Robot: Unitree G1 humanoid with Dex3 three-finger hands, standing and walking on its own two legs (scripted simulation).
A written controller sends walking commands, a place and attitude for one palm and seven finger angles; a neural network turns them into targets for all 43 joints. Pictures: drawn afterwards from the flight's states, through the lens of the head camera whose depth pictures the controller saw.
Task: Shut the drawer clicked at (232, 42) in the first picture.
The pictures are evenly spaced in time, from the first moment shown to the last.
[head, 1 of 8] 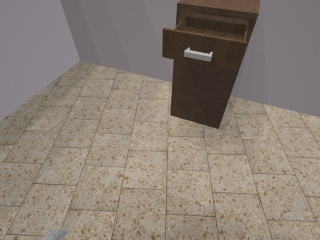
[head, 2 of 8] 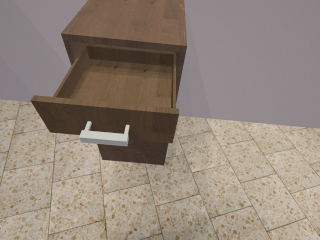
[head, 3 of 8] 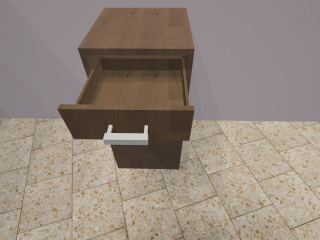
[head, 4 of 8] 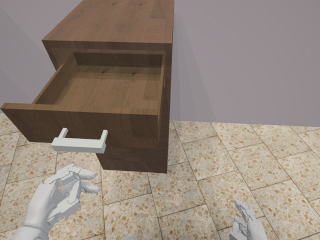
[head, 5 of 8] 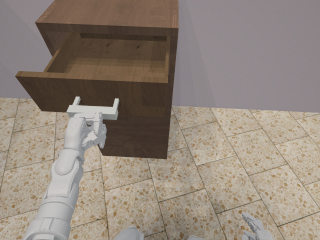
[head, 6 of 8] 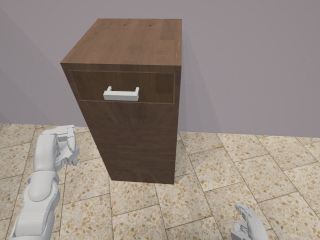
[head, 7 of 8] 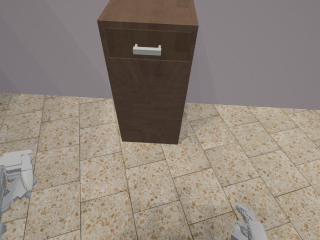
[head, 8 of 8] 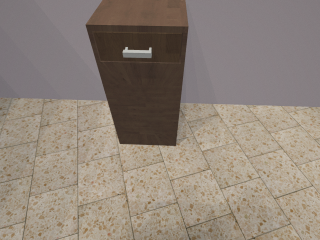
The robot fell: no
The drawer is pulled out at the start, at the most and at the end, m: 0.29 0.29 0.00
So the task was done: yes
